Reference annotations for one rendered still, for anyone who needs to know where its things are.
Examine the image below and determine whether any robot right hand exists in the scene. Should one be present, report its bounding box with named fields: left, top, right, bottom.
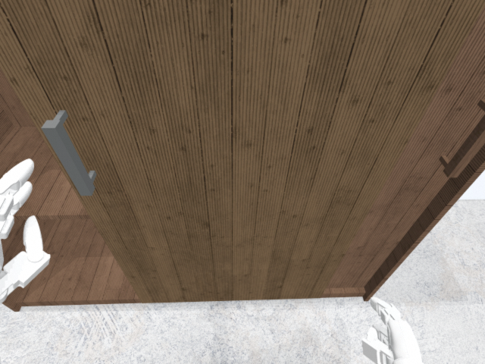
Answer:
left=362, top=297, right=422, bottom=364

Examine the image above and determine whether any handle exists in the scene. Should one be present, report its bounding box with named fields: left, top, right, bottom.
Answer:
left=443, top=115, right=485, bottom=177
left=41, top=110, right=96, bottom=196

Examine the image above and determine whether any robot left hand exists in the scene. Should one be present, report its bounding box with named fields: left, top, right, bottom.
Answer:
left=0, top=158, right=50, bottom=304

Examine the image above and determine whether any wardrobe door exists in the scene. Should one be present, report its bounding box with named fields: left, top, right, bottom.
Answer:
left=326, top=6, right=485, bottom=288
left=0, top=0, right=485, bottom=303

